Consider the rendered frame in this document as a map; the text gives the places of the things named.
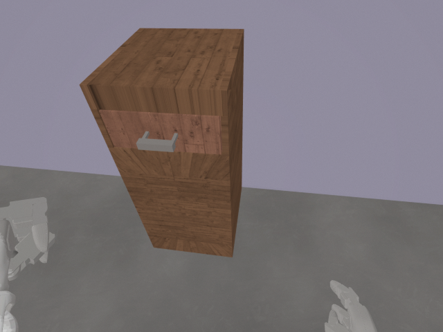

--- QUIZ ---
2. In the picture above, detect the cabinet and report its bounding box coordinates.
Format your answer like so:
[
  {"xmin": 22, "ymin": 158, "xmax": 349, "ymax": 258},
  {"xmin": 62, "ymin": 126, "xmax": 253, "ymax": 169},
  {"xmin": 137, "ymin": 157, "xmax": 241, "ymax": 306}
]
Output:
[{"xmin": 80, "ymin": 28, "xmax": 244, "ymax": 257}]

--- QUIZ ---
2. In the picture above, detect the robot right hand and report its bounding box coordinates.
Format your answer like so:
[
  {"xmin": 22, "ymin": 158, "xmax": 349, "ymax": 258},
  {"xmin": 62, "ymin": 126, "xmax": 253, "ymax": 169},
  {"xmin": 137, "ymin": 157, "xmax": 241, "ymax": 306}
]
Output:
[{"xmin": 325, "ymin": 280, "xmax": 377, "ymax": 332}]

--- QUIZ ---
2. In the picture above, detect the drawer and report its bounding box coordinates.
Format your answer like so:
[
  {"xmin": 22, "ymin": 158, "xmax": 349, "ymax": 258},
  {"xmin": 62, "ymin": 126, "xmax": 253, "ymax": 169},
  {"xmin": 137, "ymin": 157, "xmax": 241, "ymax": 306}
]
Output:
[{"xmin": 99, "ymin": 109, "xmax": 222, "ymax": 155}]

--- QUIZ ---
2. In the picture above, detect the robot left forearm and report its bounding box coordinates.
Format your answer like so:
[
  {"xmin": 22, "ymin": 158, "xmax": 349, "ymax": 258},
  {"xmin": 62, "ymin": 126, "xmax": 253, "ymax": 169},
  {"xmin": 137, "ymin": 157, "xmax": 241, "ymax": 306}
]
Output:
[{"xmin": 0, "ymin": 290, "xmax": 19, "ymax": 332}]

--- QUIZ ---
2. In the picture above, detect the robot left hand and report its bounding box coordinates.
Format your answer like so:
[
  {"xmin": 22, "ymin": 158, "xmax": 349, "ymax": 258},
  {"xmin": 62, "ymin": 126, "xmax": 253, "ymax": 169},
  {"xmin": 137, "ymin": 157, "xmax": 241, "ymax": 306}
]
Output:
[{"xmin": 0, "ymin": 197, "xmax": 55, "ymax": 291}]

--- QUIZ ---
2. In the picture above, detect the handle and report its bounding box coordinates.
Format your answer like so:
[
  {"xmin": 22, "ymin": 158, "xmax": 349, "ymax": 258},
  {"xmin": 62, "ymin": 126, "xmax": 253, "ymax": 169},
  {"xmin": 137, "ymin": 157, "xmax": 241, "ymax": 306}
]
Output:
[{"xmin": 136, "ymin": 131, "xmax": 178, "ymax": 152}]

